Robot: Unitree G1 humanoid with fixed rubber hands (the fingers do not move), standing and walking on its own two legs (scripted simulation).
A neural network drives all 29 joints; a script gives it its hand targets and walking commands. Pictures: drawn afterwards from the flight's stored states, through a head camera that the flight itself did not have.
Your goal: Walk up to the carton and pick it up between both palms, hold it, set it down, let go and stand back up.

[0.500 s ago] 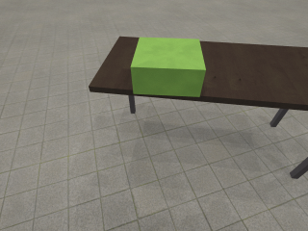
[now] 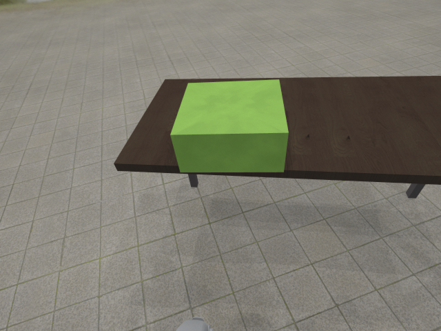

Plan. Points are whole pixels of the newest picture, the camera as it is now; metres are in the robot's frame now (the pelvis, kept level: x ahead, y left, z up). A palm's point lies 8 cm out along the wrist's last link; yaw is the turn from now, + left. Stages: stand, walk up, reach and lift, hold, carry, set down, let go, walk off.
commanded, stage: walk up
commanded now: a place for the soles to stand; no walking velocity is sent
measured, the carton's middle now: (231, 123) +0.73 +0.05 -0.01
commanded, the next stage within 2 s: none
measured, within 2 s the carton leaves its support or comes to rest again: neither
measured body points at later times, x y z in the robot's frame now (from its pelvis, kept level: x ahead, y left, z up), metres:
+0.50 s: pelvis +0.21 +0.07 +0.00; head +0.23 +0.10 +0.45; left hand +0.31 +0.33 -0.14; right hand +0.19 -0.19 -0.12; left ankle +0.22 +0.16 -0.74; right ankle +0.28 -0.09 -0.67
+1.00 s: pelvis +0.18 +0.04 -0.02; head +0.22 +0.03 +0.43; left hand +0.30 +0.30 -0.13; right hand +0.31 -0.22 -0.14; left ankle +0.12 +0.17 -0.70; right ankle +0.30 -0.04 -0.74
